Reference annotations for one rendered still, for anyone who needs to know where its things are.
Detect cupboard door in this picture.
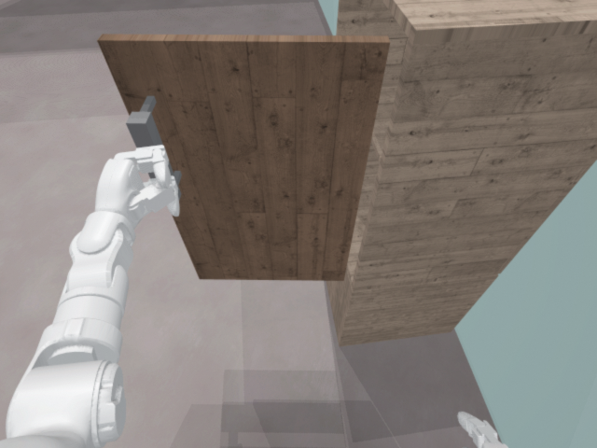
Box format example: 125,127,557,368
97,34,390,281

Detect handle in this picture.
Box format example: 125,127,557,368
126,96,182,201

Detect left robot hand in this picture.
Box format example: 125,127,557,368
94,145,180,229

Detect right robot hand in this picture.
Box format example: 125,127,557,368
458,412,508,448

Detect left robot upper arm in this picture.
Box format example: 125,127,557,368
0,360,126,448

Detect left robot forearm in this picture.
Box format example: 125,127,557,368
6,211,136,439

